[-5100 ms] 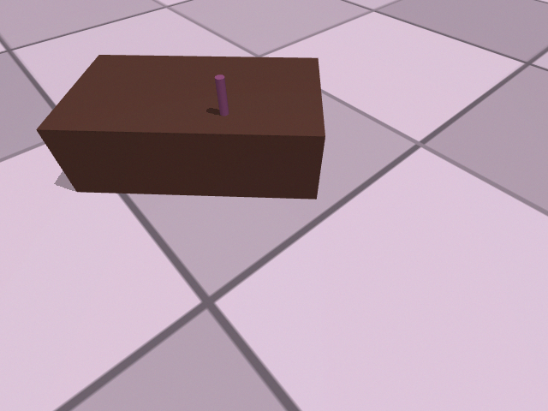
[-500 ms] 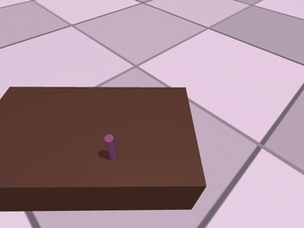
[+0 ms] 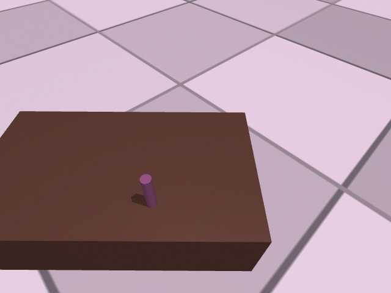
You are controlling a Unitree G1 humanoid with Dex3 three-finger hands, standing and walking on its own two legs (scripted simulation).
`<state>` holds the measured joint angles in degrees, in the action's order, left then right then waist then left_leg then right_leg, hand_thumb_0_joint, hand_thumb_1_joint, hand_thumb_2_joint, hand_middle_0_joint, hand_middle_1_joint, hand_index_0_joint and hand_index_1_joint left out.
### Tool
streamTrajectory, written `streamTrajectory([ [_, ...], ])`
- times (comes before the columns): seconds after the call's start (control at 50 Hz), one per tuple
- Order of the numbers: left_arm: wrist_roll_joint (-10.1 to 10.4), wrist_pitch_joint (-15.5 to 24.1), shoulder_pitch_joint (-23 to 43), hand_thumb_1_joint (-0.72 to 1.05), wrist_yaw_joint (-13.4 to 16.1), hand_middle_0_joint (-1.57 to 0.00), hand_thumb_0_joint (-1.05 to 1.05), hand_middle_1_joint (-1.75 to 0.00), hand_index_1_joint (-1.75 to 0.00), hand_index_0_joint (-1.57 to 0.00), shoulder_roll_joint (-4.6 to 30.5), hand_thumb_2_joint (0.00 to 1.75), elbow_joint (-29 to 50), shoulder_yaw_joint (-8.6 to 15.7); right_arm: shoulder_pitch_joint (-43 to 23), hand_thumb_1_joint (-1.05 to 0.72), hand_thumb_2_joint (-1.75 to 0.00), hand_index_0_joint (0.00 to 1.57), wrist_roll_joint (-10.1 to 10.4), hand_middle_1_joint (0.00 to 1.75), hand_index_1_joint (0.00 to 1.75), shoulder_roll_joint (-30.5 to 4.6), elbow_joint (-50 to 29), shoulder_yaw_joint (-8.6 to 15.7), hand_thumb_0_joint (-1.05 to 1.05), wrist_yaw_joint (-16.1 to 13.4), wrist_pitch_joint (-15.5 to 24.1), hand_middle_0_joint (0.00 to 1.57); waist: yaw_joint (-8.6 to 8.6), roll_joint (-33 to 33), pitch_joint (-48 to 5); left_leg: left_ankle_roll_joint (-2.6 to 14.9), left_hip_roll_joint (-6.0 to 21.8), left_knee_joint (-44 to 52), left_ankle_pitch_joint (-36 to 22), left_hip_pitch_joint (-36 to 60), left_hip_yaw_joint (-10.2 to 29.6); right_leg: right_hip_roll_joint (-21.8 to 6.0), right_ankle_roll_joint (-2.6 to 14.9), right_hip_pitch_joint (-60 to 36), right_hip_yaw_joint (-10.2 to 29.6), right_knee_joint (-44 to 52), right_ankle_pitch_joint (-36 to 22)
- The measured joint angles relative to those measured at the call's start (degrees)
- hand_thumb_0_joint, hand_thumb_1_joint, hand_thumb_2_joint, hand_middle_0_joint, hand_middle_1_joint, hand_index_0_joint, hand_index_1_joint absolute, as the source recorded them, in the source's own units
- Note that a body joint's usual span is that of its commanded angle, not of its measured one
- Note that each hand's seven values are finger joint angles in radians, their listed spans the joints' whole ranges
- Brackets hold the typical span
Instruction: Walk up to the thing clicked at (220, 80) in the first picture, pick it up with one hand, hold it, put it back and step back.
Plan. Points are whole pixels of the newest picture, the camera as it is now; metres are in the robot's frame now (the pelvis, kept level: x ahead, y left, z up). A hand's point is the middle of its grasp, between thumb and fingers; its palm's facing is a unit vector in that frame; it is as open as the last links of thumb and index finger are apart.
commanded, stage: walk up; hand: left
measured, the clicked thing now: (149, 191) +0.52 +0.17 -0.30
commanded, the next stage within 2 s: stand in 0.22 s
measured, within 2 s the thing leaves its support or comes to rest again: neither
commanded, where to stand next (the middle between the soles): +0.04 -0.02 m, yaw +0 degrees
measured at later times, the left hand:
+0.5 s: hand out of the picture +0.07 +0.26 -0.16, palm faces -0.02 -0.94 -0.35, open 7.3 cm
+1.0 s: hand out of the picture +0.04 +0.27 -0.16, palm faces -0.02 -0.94 -0.33, open 7.3 cm
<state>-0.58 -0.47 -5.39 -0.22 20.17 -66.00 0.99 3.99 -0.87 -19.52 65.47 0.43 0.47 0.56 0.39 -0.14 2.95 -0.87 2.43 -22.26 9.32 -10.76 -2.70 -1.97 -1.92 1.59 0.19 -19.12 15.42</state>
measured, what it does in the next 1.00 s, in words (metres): stands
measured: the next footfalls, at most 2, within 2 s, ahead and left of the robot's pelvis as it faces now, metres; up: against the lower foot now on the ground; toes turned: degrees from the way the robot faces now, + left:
none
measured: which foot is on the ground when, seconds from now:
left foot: down 0.00-1.00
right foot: down 0.00-1.00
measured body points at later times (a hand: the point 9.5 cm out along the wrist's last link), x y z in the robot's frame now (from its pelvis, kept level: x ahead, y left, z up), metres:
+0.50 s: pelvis -0.01 +0.00 +0.00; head +0.01 +0.00 +0.45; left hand +0.07 +0.31 -0.13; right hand +0.08 -0.30 -0.13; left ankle +0.03 +0.13 -0.74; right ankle -0.05 -0.14 -0.74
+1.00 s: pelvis -0.02 +0.01 +0.00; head -0.01 +0.02 +0.45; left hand +0.04 +0.31 -0.14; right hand +0.06 -0.29 -0.13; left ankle +0.03 +0.13 -0.74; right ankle -0.05 -0.14 -0.74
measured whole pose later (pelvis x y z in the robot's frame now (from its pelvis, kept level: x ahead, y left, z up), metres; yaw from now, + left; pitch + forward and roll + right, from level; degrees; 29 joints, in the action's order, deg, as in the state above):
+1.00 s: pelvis -0.02 +0.01 +0.00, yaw +0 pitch -3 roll +0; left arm -0.9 -0.2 -8.1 -0.5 20.4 -64.4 0.7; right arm 5.8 -0.7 -19.8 65.5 0.4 0.9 0.3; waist 0.4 -0.6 2.9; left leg 0.1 1.5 -20.0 6.7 -10.6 -2.8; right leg -2.8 -2.8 1.8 0.2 -17.8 13.2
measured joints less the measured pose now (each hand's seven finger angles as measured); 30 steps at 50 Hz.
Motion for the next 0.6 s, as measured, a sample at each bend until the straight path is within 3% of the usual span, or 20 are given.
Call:
streamTrajectory([
  [0.6, -0.2, 0.5, -1.2, 0.91, 0.1, -0.20, 0.00, -0.30, -0.30, -0.20, 0.2, 0.90, 1.4, -0.1, 0.3, -0.90, -0.90, 0.20, 0.3, 0.30, 0.30, -0.2, -0.4, -0.4, 0.00, 0.3, -0.3, 0.21, -0.10, 0.2, 0.5, 0.21, -0.1, 2.0, -1.8, 0.6, -0.2, 0.0, -0.30, -0.5, 0.1, 2.1, -1.9],
])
